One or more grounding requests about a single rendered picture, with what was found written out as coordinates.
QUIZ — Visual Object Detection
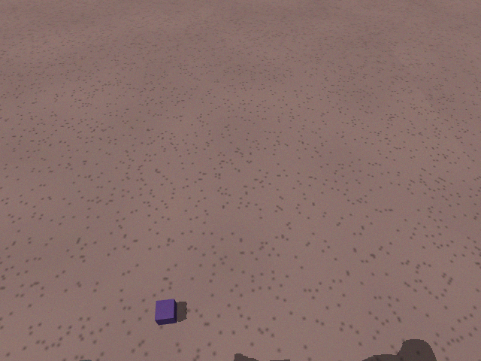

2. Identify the cube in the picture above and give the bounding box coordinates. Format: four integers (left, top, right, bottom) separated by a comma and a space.
155, 299, 177, 325

